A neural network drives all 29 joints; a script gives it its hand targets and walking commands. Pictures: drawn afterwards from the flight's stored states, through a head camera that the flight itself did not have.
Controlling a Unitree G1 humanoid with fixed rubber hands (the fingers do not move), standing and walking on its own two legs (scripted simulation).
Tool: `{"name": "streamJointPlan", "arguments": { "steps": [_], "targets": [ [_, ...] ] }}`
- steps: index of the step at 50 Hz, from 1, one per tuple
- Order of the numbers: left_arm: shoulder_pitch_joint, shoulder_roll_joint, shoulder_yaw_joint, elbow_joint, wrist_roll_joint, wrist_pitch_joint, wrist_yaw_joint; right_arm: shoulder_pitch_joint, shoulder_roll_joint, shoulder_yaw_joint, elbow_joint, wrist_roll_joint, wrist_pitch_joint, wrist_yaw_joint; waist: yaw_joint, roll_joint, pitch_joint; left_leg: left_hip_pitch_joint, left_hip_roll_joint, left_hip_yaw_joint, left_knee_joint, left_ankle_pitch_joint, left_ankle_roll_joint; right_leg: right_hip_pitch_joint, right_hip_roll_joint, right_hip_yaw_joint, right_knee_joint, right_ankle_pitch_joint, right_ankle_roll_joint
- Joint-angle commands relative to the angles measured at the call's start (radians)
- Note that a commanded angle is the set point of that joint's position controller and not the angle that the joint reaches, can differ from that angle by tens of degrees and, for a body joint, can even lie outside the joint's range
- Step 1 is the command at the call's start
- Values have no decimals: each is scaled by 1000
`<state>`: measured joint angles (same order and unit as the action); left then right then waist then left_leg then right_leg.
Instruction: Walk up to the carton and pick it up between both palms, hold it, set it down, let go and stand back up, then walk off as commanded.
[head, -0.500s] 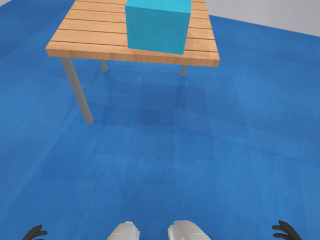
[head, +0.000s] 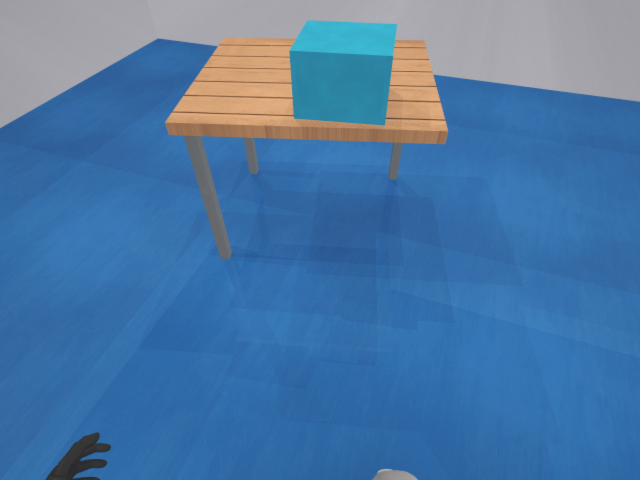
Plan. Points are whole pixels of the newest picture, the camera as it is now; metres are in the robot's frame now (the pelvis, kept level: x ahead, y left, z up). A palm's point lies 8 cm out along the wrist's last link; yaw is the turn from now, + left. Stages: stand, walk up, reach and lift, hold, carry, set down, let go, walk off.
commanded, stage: walk off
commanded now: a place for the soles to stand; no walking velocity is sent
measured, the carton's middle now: (345, 71) +1.19 -0.05 -0.01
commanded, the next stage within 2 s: stand in 1.66 s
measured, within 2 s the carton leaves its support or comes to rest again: neither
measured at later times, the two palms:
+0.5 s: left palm out of the picture -0.03 +0.34 -0.07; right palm out of the picture +0.12 -0.32 -0.09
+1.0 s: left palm (82, 453) +0.19 +0.34 -0.10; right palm out of the picture +0.11 -0.29 -0.10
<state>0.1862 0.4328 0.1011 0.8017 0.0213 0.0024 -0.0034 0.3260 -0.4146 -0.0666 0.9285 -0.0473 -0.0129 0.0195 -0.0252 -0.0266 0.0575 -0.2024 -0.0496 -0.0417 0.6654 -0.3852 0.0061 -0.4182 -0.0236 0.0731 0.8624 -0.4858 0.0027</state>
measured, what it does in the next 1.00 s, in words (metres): steps on the spot: right foot, then left foot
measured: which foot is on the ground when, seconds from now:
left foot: down 0.00-0.22, up 0.24-0.56, down 0.58-1.00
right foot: up 0.00-0.18, down 0.20-1.00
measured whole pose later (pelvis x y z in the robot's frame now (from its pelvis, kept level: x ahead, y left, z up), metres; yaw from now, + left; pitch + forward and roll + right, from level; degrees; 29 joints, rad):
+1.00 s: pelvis +0.06 +0.03 +0.00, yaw -4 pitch -3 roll +0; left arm 0.17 0.42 0.06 0.89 0.01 -0.02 -0.02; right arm 0.17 -0.39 -0.03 0.95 -0.02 -0.04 -0.01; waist -0.03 -0.02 0.11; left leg -0.35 0.03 0.02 0.69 -0.29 -0.02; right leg -0.31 -0.02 0.04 0.71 -0.36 0.03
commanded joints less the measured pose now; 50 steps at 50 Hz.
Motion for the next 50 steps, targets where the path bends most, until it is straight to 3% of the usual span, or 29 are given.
{"name": "streamJointPlan", "arguments": {
  "steps": [1,3,7,8,9,10,11,12,13,14,16,21,25,28,29,30,31,32,33,35,38,41,42,43,44,45,47,49,50],
  "targets": [
    [35,189,46,-49,-19,-43,-9,-178,-305,-40,-135,-7,-43,-13,63,158,148,-360,349,-472,-444,-418,256,0,-15,33,157,50,-6],
    [124,185,57,-5,-14,-32,-18,-169,-273,-33,-108,-1,-51,-13,72,206,105,-219,278,-337,-417,-322,211,-79,40,-67,203,93,12],
    [107,158,52,-65,-9,-57,-36,-41,-302,-54,-104,-6,-39,9,5,262,117,-172,238,-269,-336,-324,223,5,-4,-86,-121,-24,-8],
    [158,159,57,-48,-10,-64,-36,-67,-305,-56,-114,-6,-34,13,35,260,108,-199,224,-240,-294,-331,210,87,12,-113,-222,7,-15],
    [246,159,68,-15,-10,-71,-31,-86,-286,-51,-128,-8,-26,14,83,197,94,-266,194,-203,-166,-335,186,206,25,-100,-338,61,-24],
    [341,175,78,14,-5,-75,-21,-102,-241,-42,-145,-13,-19,11,125,85,108,-365,144,-154,49,-303,148,291,15,3,-411,32,-37],
    [420,218,88,19,12,-85,-15,-118,-161,-23,-181,-1,-17,9,154,-137,123,-563,10,-66,366,-246,92,363,-123,315,-538,-219,-77],
    [365,291,92,-19,16,-89,-4,-115,-151,-23,-202,9,-13,3,113,-147,147,-658,-44,-81,485,-158,61,302,-314,631,-680,-403,-125],
    [251,320,108,-28,17,-86,-1,-90,-228,-43,-203,7,-19,3,72,-53,168,-605,45,-124,470,-73,67,178,-442,756,-802,-567,-212],
    [197,326,103,-28,21,-93,1,-101,-262,-58,-197,8,-32,7,56,-43,210,-584,94,-122,485,-23,60,126,-443,732,-801,-569,-263],
    [153,276,84,-36,11,-108,8,-66,-281,-72,-163,14,-34,13,7,-6,230,-540,108,-130,463,24,37,84,-326,546,-720,-404,-191],
    [201,256,86,-27,10,-111,6,-88,-236,-62,-184,-5,-21,26,21,-91,186,-398,122,-50,307,19,25,51,-272,339,-639,-189,-236],
    [139,242,69,-36,3,-90,5,-98,-213,-53,-158,3,-19,20,14,-141,125,-189,103,7,125,52,30,-19,-199,186,-555,-19,-191],
    [110,204,43,-36,-6,-67,2,-34,-193,-54,-111,5,-32,3,-24,-98,14,60,61,34,-88,151,40,-50,-146,89,-355,171,-152],
    [125,173,30,-37,-8,-59,0,12,-206,-58,-91,1,-41,-8,-40,-56,-44,159,52,-4,-119,138,46,-76,-115,55,-206,238,-124],
    [176,134,18,-29,-10,-54,-1,48,-230,-63,-93,-9,-51,-16,-46,72,-85,214,136,-154,-231,50,57,-121,-63,8,-10,244,-90],
    [212,100,11,-38,-16,-51,-3,37,-306,-72,-103,-12,-64,-26,-32,204,-80,213,368,-525,-333,10,118,-262,67,-6,147,62,-24],
    [234,168,24,-18,-16,-43,10,-40,-324,-76,-115,7,-55,-22,-8,177,-87,26,459,-617,-339,-88,281,-145,20,75,180,-113,-21],
    [212,185,24,-16,-14,-49,11,-101,-336,-74,-117,3,-57,-22,8,185,-35,-80,448,-596,-349,-134,316,-94,-9,58,173,-127,-20],
    [222,172,22,18,-18,-50,1,-139,-293,-51,-115,-3,-62,-25,34,181,-37,-78,375,-421,-324,-103,252,-79,-19,37,130,-98,-32],
    [189,166,18,24,-21,-44,-3,-147,-274,-41,-87,5,-68,-31,24,195,-19,-84,346,-331,-263,57,218,-50,-19,15,18,-19,-27],
    [207,147,16,53,-12,-50,2,-209,-255,-25,-92,21,-54,-30,72,176,-68,-160,290,-176,-132,267,159,177,0,-49,-279,221,-25],
    [205,176,24,54,-5,-56,8,-214,-228,-15,-98,30,-48,-29,76,130,-83,-204,248,-115,-74,253,113,250,-5,-15,-321,354,-40],
    [183,218,37,43,4,-60,10,-195,-204,-7,-106,39,-44,-30,69,46,-101,-254,199,-77,-1,227,70,294,-63,101,-333,460,-73],
    [117,249,35,30,5,-58,10,-191,-176,0,-97,50,-37,-31,47,-29,-101,-241,111,-35,28,107,32,206,-156,243,-406,403,-123],
    [38,259,29,25,3,-43,3,-182,-170,-4,-76,50,-32,-36,19,-6,-86,-66,66,5,1,7,48,29,-202,226,-444,286,-185],
    [-43,204,5,28,-11,-40,-4,-127,-185,-17,-19,31,-41,-32,-30,48,-100,54,133,-88,-169,59,55,1,-115,121,-324,299,-115],
    [-19,178,-3,42,-21,-34,-6,-187,-244,-26,-17,22,-47,-33,10,97,-103,-20,264,-237,-240,85,120,71,-28,37,-208,305,-41],
    [9,174,-2,63,-22,-32,-2,-216,-255,-26,-18,20,-49,-33,33,102,-97,-70,295,-236,-242,79,143,127,-20,19,-213,266,-32]
  ]
}}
